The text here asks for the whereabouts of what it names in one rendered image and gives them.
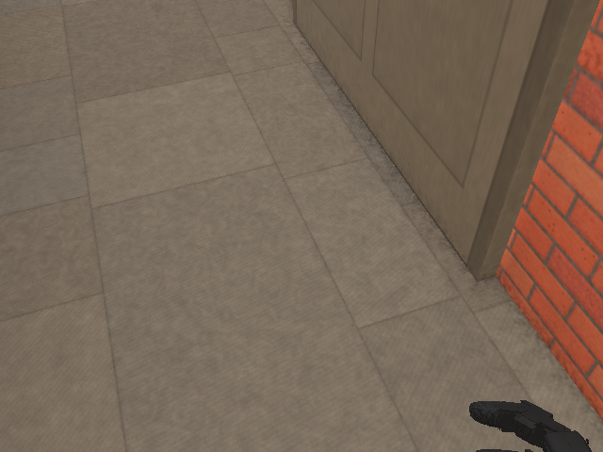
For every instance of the robot right hand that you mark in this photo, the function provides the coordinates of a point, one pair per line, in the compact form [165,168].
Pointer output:
[530,423]

